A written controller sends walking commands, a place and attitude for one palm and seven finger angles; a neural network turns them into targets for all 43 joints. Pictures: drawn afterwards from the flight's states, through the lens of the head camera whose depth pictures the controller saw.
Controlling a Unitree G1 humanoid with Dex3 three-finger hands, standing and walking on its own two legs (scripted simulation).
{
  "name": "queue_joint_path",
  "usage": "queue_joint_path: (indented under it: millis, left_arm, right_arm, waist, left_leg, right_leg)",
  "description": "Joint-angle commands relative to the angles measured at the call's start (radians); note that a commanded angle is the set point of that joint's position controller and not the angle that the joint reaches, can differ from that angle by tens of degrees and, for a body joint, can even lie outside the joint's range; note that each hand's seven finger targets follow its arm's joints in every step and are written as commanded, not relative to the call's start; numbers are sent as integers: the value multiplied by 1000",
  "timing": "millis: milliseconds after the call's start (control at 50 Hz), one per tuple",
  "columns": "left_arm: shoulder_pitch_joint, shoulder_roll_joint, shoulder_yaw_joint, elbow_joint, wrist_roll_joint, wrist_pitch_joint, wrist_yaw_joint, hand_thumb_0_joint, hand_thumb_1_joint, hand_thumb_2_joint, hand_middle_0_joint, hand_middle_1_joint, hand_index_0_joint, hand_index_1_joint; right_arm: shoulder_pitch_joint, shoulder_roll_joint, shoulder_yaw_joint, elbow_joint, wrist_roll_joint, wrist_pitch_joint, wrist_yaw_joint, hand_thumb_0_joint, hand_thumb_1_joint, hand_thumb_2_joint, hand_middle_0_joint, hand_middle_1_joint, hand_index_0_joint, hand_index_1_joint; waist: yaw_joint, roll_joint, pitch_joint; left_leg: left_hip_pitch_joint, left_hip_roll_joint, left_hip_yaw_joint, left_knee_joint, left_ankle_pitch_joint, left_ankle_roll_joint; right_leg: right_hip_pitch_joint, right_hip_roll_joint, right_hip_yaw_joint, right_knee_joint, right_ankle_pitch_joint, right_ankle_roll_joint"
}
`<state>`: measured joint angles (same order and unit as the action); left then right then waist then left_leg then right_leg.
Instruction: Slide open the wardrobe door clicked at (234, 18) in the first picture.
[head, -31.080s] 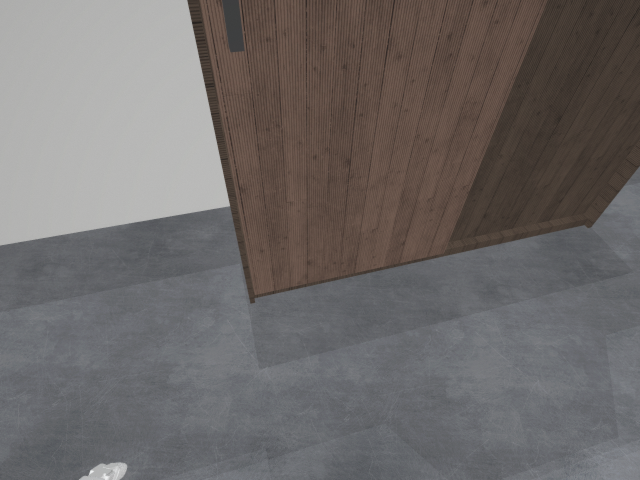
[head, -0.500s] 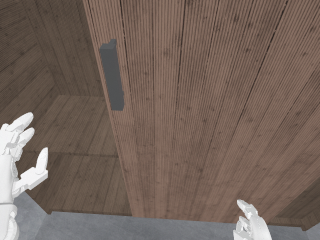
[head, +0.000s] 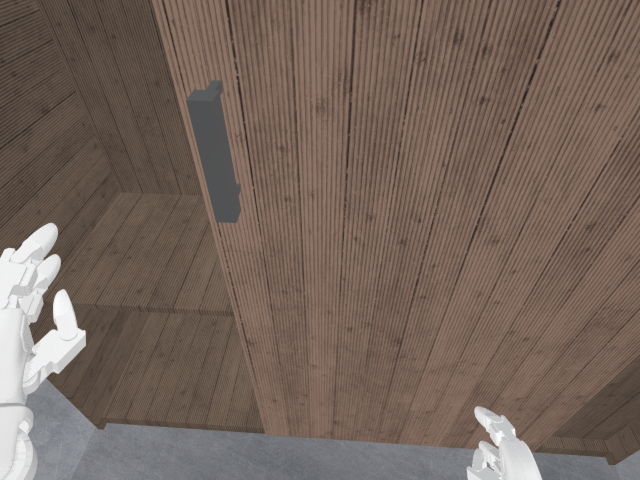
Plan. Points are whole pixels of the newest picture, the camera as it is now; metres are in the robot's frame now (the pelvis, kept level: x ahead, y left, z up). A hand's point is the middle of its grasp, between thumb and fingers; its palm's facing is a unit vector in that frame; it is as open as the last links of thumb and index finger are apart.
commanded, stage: step back with the hand held close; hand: left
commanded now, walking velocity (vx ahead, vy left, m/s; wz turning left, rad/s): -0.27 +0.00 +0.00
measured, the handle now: (222, 153) +0.40 +0.18 +0.24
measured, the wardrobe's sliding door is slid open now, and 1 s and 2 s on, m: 0.51 0.51 0.51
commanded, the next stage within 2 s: stop stepping back and stand still in 1.00 s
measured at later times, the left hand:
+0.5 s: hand (15, 383) +0.14 +0.30 +0.15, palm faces +0.41 -0.79 -0.46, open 7.4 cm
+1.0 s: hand out of the picture +0.06 +0.32 +0.17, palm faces +0.48 -0.78 -0.40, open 7.5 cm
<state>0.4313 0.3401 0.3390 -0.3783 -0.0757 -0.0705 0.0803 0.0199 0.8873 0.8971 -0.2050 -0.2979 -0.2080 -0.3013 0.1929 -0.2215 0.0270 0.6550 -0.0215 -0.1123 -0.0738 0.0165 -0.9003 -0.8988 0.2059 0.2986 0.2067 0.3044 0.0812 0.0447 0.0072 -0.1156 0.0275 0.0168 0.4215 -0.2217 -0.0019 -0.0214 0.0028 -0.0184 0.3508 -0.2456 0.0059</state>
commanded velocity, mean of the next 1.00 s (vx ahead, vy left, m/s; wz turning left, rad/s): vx -0.31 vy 0.00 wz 0.01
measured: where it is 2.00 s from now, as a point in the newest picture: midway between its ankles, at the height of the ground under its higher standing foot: outside the picture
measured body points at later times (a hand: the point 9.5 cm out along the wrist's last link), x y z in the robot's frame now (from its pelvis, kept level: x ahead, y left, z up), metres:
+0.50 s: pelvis -0.07 +0.03 -0.01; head -0.05 +0.04 +0.44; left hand +0.11 +0.34 +0.18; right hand +0.11 -0.21 -0.08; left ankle +0.01 +0.12 -0.74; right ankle -0.03 -0.12 -0.74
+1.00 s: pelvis -0.14 +0.05 -0.01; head -0.13 +0.08 +0.43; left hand +0.03 +0.36 +0.19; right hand +0.03 -0.18 -0.08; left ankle +0.01 +0.12 -0.74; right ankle -0.19 -0.09 -0.72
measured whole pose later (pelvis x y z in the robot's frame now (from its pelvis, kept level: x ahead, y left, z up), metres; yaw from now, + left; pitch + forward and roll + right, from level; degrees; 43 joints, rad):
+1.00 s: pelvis -0.14 +0.05 -0.01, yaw +1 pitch +1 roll -5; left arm 0.49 0.42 0.47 -0.51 -0.04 -0.28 0.15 0.02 0.89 0.90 -0.21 -0.30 -0.21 -0.30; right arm 0.23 -0.17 -0.01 0.62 -0.03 -0.16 -0.05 0.02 -0.90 -0.90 0.21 0.30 0.21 0.30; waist 0.01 0.02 -0.02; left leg -0.50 0.04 0.00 0.48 -0.03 0.06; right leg -0.24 0.09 -0.03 0.65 -0.45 -0.02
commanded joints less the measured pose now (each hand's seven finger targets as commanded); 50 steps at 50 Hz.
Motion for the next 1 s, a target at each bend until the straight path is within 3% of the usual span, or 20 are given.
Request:
queue_joint_path:
  millis: [0, 40, 100, 220, 320, 440, 520, 580, 600, 660, 700, 720, 760, 800, 820, 840, 900, 940, 960, 980]
  left_arm:
    - [-146, 257, 185, -196, 12, -128, 23, 0, 900, 900, -200, -300, -200, -300]
    - [-37, 206, 146, -180, 15, -131, 19, 0, 900, 900, -200, -300, -200, -300]
    - [29, 209, 149, -224, 13, -137, 25, 0, 900, 900, -200, -300, -200, -300]
    - [83, 252, 201, -267, 6, -150, 44, 0, 900, 900, -200, -300, -200, -300]
    - [82, 254, 211, -284, 9, -175, 56, 0, 900, 900, -200, -300, -200, -300]
    - [43, 221, 199, -275, 39, -208, 66, 0, 900, 900, -200, -300, -200, -300]
    - [16, 217, 206, -284, 56, -227, 71, 0, 900, 900, -200, -300, -200, -300]
    - [4, 224, 206, -315, 58, -238, 72, 0, 900, 900, -200, -300, -200, -300]
    - [5, 256, 229, -330, 55, -242, 76, 0, 900, 900, -200, -300, -200, -300]
    - [-15, 233, 193, -307, 45, -245, 87, 0, 900, 900, -200, -300, -200, -300]
    - [-41, 257, 204, -311, 45, -246, 97, 0, 900, 900, -200, -300, -200, -300]
    - [-48, 232, 182, -301, 43, -246, 99, 0, 900, 900, -200, -300, -200, -300]
    - [-62, 243, 198, -322, 46, -258, 101, 0, 900, 900, -200, -300, -200, -300]
    - [-44, 257, 242, -338, 57, -269, 98, 0, 900, 900, -200, -300, -200, -300]
    - [-64, 270, 257, -367, 57, -273, 94, 0, 900, 900, -200, -300, -200, -300]
    - [-61, 281, 267, -371, 56, -276, 91, 0, 900, 900, -200, -300, -200, -300]
    - [72, 224, 229, -310, 38, -269, 79, 0, 900, 900, -200, -300, -200, -300]
    - [57, 209, 184, -326, 23, -264, 74, 0, 900, 900, -200, -300, -200, -300]
    - [49, 217, 178, -318, 20, -262, 71, 0, 900, 900, -200, -300, -200, -300]
    - [19, 234, 171, -321, 22, -266, 68, 0, 900, 900, -200, -300, -200, -300]
  right_arm:
    - [-153, -112, -43, -181, 7, -15, -10, 0, -900, -900, 200, 300, 200, 300]
    - [-133, -118, -55, -200, 5, 3, -9, 0, -900, -900, 200, 300, 200, 300]
    - [-127, -125, -64, -223, 11, 19, -11, 0, -900, -900, 200, 300, 200, 300]
    - [-118, -122, -75, -256, 20, 45, -20, 0, -900, -900, 200, 300, 200, 300]
    - [-104, -130, -78, -266, 23, 35, -24, 0, -900, -900, 200, 300, 200, 300]
    - [-94, -148, -83, -266, 28, -6, -24, 0, -900, -900, 200, 300, 200, 300]
    - [-77, -148, -86, -253, 23, -37, -25, 0, -900, -900, 200, 300, 200, 300]
    - [-59, -141, -89, -243, 18, -52, -19, 0, -900, -900, 200, 300, 200, 300]
    - [-56, -142, -90, -233, 13, -56, -19, 0, -900, -900, 200, 300, 200, 300]
    - [-36, -122, -81, -193, 8, -61, -19, 0, -900, -900, 200, 300, 200, 300]
    - [-33, -129, -84, -175, 5, -61, -22, 0, -900, -900, 200, 300, 200, 300]
    - [-35, -120, -78, -177, 9, -61, -24, 0, -900, -900, 200, 300, 200, 300]
    - [-53, -137, -77, -191, 11, -71, -31, 0, -900, -900, 200, 300, 200, 300]
    - [-84, -156, -84, -209, 11, -87, -36, 0, -900, -900, 200, 300, 200, 300]
    - [-70, -138, -95, -200, -2, -89, -33, 0, -900, -900, 200, 300, 200, 300]
    - [-71, -133, -104, -194, -3, -92, -23, 0, -900, -900, 200, 300, 200, 300]
    - [-63, -126, -107, -190, 2, -99, 4, 0, -900, -900, 200, 300, 200, 300]
    - [-60, -113, -93, -172, 1, -94, 11, 0, -900, -900, 200, 300, 200, 300]
    - [-52, -110, -94, -161, -2, -85, 13, 0, -900, -900, 200, 300, 200, 300]
    - [-47, -102, -93, -155, -5, -70, 15, 0, -900, -900, 200, 300, 200, 300]
  waist:
    - [-40, -63, -3]
    - [-43, -40, -92]
    - [-44, 9, -171]
    - [-49, -22, -180]
    - [-53, 27, -143]
    - [-56, 85, -74]
    - [-57, 87, -75]
    - [-64, 18, -67]
    - [-66, -14, -74]
    - [-80, -105, -77]
    - [-87, -92, -78]
    - [-90, -76, -70]
    - [-86, 61, -48]
    - [-69, 262, -101]
    - [-66, 225, -144]
    - [-64, 152, -147]
    - [-54, 218, -128]
    - [-56, 201, -134]
    - [-61, 159, -137]
    - [-70, 53, -118]
  left_leg:
    - [15, -15, 0, 38, 147, 41]
    - [39, 0, 11, 47, 248, 41]
    - [67, 18, 12, 41, 372, 42]
    - [-7, 36, -11, 14, 342, 43]
    - [-130, 52, -45, -43, 145, 53]
    - [-422, 103, -129, -151, -340, 95]
    - [-507, 116, -159, -143, -452, 107]
    - [-437, 60, -124, -36, -412, 82]
    - [-375, 41, -108, 12, -364, 71]
    - [-163, -8, -55, 192, -215, 33]
    - [-95, -13, -52, 222, -183, 25]
    - [-113, 1, -80, 189, -207, 31]
    - [-233, 73, -192, 4, -356, 55]
    - [-521, 254, -431, -321, -593, 139]
    - [-511, 285, -435, -322, -521, 160]
    - [-481, 281, -390, -288, -445, 167]
    - [-406, 223, -260, -247, -353, 130]
    - [-316, 195, -228, -227, -315, 62]
    - [-264, 170, -196, -170, -265, 21]
    - [-212, 110, -123, 2, -183, -14]
  right_leg:
    - [-240, -78, 81, -111, 320, -10]
    - [-211, -84, 57, -53, 405, -1]
    - [-199, -70, 38, -7, 428, 11]
    - [-198, -50, 34, 32, 335, 13]
    - [-178, -29, 39, 61, 193, 13]
    - [-82, 2, 48, 163, 21, 15]
    - [-73, 10, 61, 210, -38, 10]
    - [-203, -23, 130, 112, -131, -22]
    - [-269, -46, 161, 62, -163, -35]
    - [-500, -128, 213, -43, -226, -69]
    - [-571, -137, 200, -44, -225, -72]
    - [-563, -124, 170, -18, -235, -62]
    - [-489, -41, 101, 96, -255, -22]
    - [-159, 97, 18, 503, -120, 18]
    - [-137, 96, 41, 621, -144, 11]
    - [-154, 96, 52, 639, -182, 1]
    - [-163, 84, 3, 451, -234, -19]
    - [-165, 70, -16, 203, -238, -40]
    - [-186, 35, 17, 57, -207, -60]
    - [-279, -72, 159, -78, -203, -108]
